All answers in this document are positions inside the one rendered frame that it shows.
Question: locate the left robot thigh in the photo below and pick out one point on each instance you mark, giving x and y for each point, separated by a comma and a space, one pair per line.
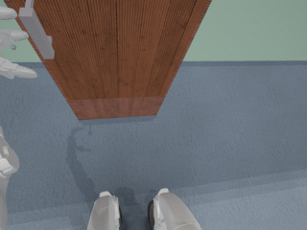
104, 213

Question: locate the robot thigh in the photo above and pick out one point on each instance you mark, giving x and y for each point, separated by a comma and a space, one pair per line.
174, 212
104, 213

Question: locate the left robot hand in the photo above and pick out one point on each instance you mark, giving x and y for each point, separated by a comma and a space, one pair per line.
7, 68

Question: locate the handle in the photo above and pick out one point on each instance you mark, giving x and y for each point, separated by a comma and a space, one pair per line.
32, 24

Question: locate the right robot thigh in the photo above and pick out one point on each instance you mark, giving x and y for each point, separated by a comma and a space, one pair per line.
174, 212

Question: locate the cupboard door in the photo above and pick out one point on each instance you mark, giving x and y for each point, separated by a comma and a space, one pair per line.
111, 49

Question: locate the robot left upper arm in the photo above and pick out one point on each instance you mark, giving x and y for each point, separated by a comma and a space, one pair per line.
9, 164

